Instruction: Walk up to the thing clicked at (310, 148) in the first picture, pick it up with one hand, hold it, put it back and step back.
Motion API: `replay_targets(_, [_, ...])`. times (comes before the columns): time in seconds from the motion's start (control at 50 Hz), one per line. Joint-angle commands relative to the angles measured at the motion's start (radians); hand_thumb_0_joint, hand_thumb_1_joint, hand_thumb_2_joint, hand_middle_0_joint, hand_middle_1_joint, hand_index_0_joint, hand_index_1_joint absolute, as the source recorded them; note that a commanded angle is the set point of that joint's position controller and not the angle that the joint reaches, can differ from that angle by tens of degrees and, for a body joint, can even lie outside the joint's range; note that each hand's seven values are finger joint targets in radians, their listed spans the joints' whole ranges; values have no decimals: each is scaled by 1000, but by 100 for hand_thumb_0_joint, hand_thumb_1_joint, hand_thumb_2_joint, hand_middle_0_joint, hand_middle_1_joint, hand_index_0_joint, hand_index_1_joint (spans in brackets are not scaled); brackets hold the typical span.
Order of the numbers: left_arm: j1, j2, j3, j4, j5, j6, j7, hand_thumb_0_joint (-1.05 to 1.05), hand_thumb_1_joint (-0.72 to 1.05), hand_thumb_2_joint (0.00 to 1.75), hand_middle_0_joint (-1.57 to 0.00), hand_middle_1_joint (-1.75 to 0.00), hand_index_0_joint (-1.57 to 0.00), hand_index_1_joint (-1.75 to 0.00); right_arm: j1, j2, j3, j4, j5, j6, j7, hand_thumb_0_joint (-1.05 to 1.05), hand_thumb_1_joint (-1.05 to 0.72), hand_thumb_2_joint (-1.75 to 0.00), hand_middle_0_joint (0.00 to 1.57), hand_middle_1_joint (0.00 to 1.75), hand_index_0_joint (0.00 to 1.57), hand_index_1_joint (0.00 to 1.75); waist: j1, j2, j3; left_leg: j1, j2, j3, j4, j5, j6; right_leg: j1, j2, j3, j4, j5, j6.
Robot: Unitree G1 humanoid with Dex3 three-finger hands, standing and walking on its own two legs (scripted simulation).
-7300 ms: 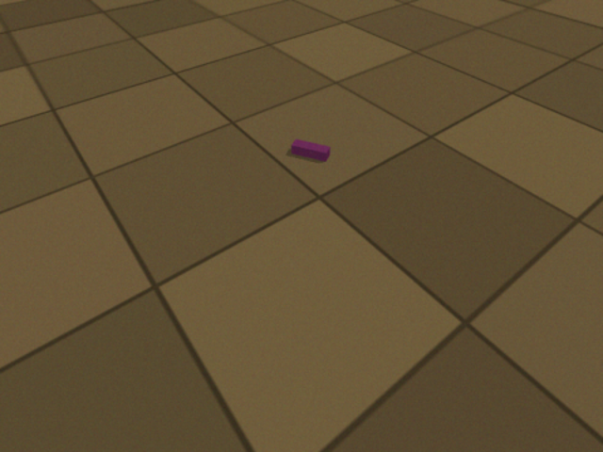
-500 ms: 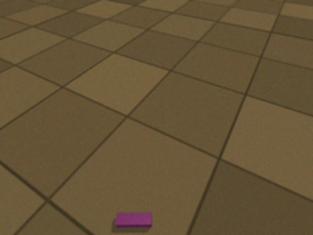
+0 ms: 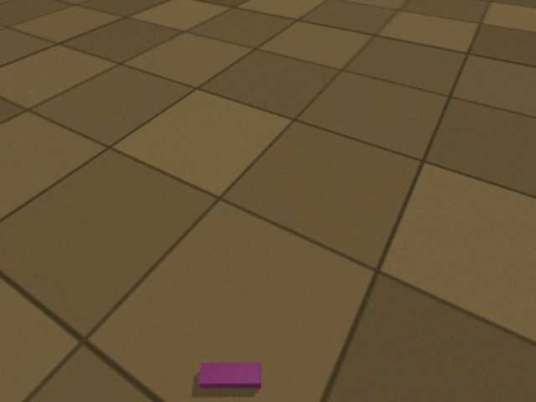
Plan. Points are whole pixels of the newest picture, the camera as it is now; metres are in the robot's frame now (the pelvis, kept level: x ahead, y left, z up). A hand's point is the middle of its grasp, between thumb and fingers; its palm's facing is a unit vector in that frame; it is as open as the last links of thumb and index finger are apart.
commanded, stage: stand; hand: left
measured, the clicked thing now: (230, 375) +0.38 +0.14 -0.75
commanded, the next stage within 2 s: walk up in 1.06 s
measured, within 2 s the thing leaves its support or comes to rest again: neither
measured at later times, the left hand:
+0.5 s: hand out of the picture +0.08 +0.25 -0.16, palm faces -0.03 -0.94 -0.35, open 7.4 cm
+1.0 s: hand out of the picture +0.08 +0.25 -0.16, palm faces -0.03 -0.94 -0.34, open 7.4 cm
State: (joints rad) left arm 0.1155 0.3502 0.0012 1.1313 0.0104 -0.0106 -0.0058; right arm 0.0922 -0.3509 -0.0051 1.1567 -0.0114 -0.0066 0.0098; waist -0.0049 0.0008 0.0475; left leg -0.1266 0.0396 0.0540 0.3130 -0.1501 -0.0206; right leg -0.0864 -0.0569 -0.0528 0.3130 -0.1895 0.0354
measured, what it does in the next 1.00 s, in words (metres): stands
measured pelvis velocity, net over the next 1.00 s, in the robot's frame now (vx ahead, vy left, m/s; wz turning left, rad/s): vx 0.01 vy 0.00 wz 0.00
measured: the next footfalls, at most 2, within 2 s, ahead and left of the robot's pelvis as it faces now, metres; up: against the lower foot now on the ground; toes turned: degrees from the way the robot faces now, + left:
right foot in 1.36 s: +0.01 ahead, -0.24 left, +0.00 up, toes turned +0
left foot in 1.64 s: +0.00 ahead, +0.02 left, +0.00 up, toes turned +0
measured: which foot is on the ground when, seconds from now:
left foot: down 0.00-1.00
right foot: down 0.00-1.00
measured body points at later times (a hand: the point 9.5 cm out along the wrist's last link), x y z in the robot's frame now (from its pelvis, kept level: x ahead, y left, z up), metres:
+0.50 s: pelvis +0.01 +0.00 +0.00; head +0.02 +0.00 +0.45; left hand +0.08 +0.30 -0.13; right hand +0.09 -0.30 -0.13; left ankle +0.01 +0.13 -0.75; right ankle -0.01 -0.14 -0.75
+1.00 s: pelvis +0.01 +0.00 +0.00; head +0.02 +0.00 +0.45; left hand +0.08 +0.30 -0.13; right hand +0.09 -0.30 -0.13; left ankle +0.01 +0.13 -0.75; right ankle -0.01 -0.14 -0.75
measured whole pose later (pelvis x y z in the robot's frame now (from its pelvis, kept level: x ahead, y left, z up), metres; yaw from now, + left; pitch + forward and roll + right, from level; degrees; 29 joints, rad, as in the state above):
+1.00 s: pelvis +0.01 +0.00 +0.00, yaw +0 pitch -2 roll +0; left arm 0.12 0.35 0.00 1.12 0.01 -0.01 0.00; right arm 0.10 -0.35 -0.01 1.14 -0.01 -0.01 0.01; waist 0.00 0.00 0.05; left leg -0.12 0.04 0.05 0.32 -0.17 -0.02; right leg -0.07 -0.06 -0.05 0.31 -0.20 0.04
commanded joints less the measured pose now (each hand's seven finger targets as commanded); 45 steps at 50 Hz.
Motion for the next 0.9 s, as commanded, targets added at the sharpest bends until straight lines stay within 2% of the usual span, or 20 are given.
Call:
replay_targets(0.0, [-35, 215, 38, -56, 2, -17, 12, 0, 90, 90, -20, -30, -20, -30, -48, -212, -35, -63, 1, -21, -10, 0, -90, -90, 20, 30, 20, 30, 4, -5, -67, 30, 108, -97, -46, 96, 23, -21, -97, 82, -64, 92, -39])
replay_targets(0.12, [-37, 216, 41, -60, 3, -16, 12, 0, 90, 90, -20, -30, -20, -30, -44, -214, -34, -69, 0, -20, -11, 0, -90, -90, 20, 30, 20, 30, 3, 0, -68, 31, 105, -90, -43, 95, 25, -19, -99, 83, -64, 107, -41])
replay_targets(0.18, [-38, 216, 40, -60, 0, -17, 13, 0, 90, 90, -20, -30, -20, -30, -42, -211, -34, -69, 0, -21, -11, 0, -90, -90, 20, 30, 20, 30, 5, -7, -81, 45, 115, -95, -37, 137, 29, -10, -101, 83, -55, 120, -42])
replay_targets(0.26, [-33, 216, 41, -61, 4, -15, 12, 0, 90, 90, -20, -30, -20, -30, -46, -213, -34, -74, -1, -24, -13, 0, -90, -90, 20, 30, 20, 30, 8, 2, -90, 40, 112, -90, -33, 150, 30, 6, -105, 83, -54, 153, -43])
replay_targets(0.38, [-30, 215, 40, -60, 1, -15, 12, 0, 90, 90, -20, -30, -20, -30, -45, -211, -33, -75, 3, -23, -13, 0, -90, -90, 20, 30, 20, 30, 7, -4, -88, 63, 115, -93, -36, 174, 30, -7, -98, 75, -50, 152, -41])
replay_targets(0.54, [-37, 217, 43, -63, 2, -16, 12, 0, 90, 90, -20, -30, -20, -30, -38, -208, -32, -81, -1, -22, -15, 0, -90, -90, 20, 30, 20, 30, 3, -1, -72, 36, 111, -88, -37, 137, 29, -3, -102, 78, -58, 140, -39])
replay_targets(0.58, [-28, 212, 42, -59, 4, -15, 12, 0, 90, 90, -20, -30, -20, -30, -50, -219, -35, -81, 0, -21, -15, 0, -90, -90, 20, 30, 20, 30, 11, 2, -76, 47, 116, -94, -33, 133, 33, -4, -101, 75, -58, 126, -40])
replay_targets(0.72, [-32, 221, 42, -66, 3, -18, 14, 0, 90, 90, -20, -30, -20, -30, -44, -211, -36, -83, 1, -22, -14, 0, -90, -90, 20, 30, 20, 30, 4, 2, -87, 60, 113, -88, -25, 170, 31, -1, -102, 76, -56, 170, -41])
replay_targets(0.88, [-24, 217, 41, -66, 3, -16, 14, 0, 90, 90, -20, -30, -20, -30, -43, -213, -37, -82, 1, -21, -15, 0, -90, -90, 20, 30, 20, 30, 8, -5, -87, 60, 115, -89, -31, 163, 31, -5, -100, 75, -57, 142, -43])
